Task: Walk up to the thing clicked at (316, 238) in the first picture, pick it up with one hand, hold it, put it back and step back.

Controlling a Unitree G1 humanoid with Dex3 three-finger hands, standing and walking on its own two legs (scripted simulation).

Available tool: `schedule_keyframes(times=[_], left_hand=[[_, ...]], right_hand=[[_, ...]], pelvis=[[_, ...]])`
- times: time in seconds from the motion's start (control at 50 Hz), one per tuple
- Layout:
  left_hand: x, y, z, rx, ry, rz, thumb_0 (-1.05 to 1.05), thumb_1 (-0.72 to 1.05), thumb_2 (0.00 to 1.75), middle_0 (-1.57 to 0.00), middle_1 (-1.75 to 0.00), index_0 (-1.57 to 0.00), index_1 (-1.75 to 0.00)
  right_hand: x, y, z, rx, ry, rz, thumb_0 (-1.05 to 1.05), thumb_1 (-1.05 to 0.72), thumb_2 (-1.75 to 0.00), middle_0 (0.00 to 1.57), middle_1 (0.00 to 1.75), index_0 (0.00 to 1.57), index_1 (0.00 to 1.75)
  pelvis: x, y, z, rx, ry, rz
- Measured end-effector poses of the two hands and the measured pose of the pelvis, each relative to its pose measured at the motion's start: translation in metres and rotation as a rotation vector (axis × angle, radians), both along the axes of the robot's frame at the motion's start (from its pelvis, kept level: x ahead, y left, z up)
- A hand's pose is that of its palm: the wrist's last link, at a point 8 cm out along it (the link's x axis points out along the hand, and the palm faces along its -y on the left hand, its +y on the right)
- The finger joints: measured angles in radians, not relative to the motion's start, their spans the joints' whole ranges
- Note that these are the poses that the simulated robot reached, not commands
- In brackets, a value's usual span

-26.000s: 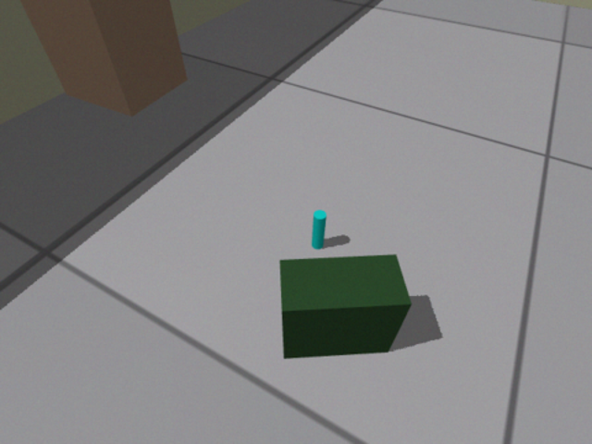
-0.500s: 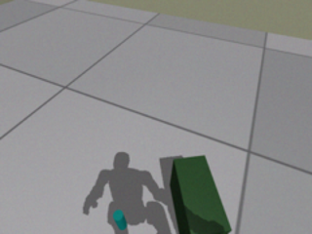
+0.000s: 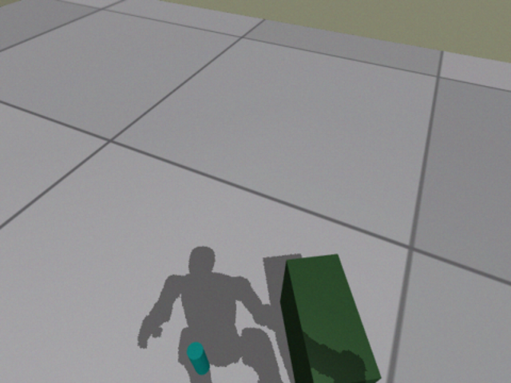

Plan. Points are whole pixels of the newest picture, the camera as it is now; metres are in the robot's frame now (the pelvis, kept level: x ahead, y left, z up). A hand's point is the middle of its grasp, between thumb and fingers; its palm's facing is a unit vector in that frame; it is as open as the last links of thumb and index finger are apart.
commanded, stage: stand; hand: left
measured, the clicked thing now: (199, 359) +0.35 +0.21 -0.69
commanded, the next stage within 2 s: none
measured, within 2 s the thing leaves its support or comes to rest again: neither
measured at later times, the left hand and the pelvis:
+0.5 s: hand out of the picture +0.07 +0.25 -0.16, palm faces -0.02 -0.94 -0.34, open 7.4 cm; pelvis +0.00 -0.01 +0.00, yaw +0 degrees
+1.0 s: hand out of the picture +0.06 +0.25 -0.16, palm faces -0.03 -0.94 -0.35, open 7.4 cm; pelvis +0.00 -0.01 +0.00, yaw +0 degrees
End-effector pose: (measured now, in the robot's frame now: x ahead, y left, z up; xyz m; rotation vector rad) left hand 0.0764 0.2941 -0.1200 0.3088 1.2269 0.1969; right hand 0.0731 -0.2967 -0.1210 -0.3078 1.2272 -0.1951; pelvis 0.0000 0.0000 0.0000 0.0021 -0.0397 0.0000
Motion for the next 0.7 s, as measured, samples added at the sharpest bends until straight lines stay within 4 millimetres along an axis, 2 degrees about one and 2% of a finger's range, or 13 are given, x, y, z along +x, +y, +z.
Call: schedule_keyframes(times=[0.26,0.7], left_hand=[[-0.005,0.000,0.002,0.010,0.004,-0.002,0.01,0.91,0.90,-0.20,-0.30,-0.20,-0.30],[-0.011,-0.003,0.002,0.009,-0.003,-0.007,0.01,0.91,0.90,-0.20,-0.30,-0.20,-0.30]], right_hand=[[0.003,-0.001,-0.001,0.009,0.001,0.011,0.01,-0.90,-0.90,0.21,0.30,0.21,0.30],[-0.010,-0.006,0.000,0.001,0.011,0.006,0.01,-0.90,-0.90,0.21,0.30,0.21,0.30]], pelvis=[[0.000,-0.003,0.000,0.000,0.001,0.006],[-0.003,-0.006,0.000,-0.001,-0.007,0.005]])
